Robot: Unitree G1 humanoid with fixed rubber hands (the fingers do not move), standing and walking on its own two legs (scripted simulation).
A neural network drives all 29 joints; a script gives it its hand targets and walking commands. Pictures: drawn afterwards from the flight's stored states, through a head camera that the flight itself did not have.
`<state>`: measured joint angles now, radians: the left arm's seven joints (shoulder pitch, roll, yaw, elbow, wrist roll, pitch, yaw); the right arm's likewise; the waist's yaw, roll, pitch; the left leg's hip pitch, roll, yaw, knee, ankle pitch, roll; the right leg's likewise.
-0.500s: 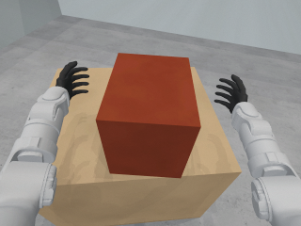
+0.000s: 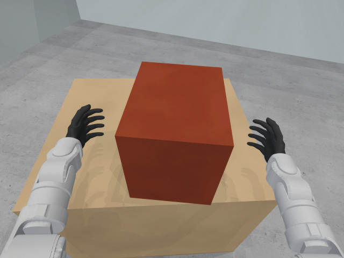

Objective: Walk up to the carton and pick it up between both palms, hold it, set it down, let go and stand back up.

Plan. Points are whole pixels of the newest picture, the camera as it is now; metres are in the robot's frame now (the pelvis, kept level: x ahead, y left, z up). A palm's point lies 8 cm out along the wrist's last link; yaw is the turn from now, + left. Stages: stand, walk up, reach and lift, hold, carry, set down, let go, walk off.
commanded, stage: set down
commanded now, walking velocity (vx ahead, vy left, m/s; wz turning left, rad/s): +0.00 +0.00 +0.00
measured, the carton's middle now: (175, 132) +0.47 -0.04 +0.00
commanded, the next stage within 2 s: none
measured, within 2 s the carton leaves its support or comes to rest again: neither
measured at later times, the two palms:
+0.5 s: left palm (65, 184) +0.28 +0.23 +0.04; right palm (266, 184) +0.26 -0.24 +0.03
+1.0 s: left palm (64, 219) +0.22 +0.23 -0.01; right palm (268, 214) +0.20 -0.24 -0.02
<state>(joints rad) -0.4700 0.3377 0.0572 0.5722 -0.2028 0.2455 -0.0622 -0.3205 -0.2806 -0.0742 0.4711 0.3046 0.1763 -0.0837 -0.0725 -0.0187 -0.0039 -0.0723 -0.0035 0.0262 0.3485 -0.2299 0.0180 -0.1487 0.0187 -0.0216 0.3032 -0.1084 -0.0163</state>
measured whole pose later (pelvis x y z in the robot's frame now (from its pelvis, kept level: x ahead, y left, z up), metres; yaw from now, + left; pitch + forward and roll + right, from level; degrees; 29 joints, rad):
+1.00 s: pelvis +0.01 +0.00 -0.01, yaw +1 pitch -4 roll -1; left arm 0.14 0.34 -0.11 0.51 -0.28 -0.32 -0.07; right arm 0.19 -0.18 -0.06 0.47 0.25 -0.27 -0.07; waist -0.03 0.02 0.03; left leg -0.09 0.00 0.00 0.45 -0.30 0.01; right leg -0.14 0.02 -0.05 0.38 -0.18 -0.02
